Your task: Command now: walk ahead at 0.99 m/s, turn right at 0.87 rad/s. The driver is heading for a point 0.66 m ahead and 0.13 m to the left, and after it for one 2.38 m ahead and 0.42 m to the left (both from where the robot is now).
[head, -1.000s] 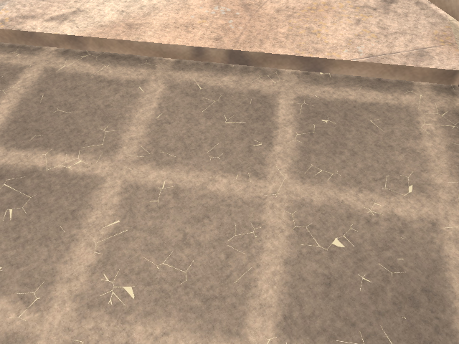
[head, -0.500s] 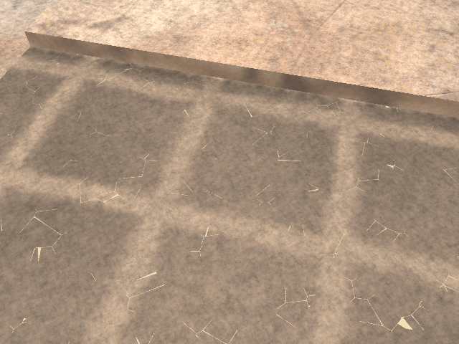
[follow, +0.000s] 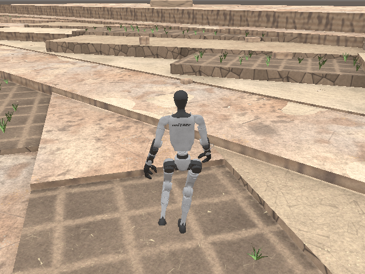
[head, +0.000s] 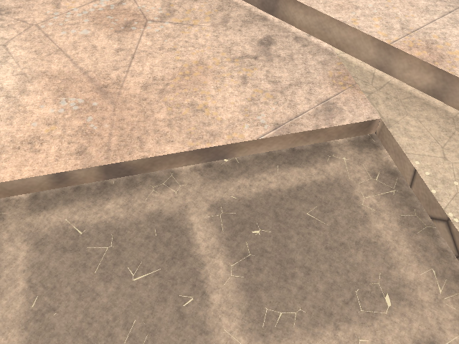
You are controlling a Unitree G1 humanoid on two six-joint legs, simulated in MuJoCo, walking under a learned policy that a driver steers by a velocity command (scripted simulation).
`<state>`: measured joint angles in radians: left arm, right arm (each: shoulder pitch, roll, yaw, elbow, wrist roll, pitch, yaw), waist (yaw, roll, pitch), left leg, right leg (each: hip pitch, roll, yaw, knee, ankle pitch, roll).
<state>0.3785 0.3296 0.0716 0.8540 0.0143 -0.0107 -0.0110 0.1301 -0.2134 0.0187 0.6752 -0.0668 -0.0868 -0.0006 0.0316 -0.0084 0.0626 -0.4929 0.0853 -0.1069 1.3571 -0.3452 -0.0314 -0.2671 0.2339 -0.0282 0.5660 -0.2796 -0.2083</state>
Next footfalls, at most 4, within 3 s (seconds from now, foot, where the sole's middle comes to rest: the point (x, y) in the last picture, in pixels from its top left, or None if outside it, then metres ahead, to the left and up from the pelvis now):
0.28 left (191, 333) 0.50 0.13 -0.75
0.70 right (231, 215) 0.90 0.04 -0.75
1.06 left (165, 238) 0.80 0.24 -0.75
1.42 right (248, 239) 0.81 -0.02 -0.75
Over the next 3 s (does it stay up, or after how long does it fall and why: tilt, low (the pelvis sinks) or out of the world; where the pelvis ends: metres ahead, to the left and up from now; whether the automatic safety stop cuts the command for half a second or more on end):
stays up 1.34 0.16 0.07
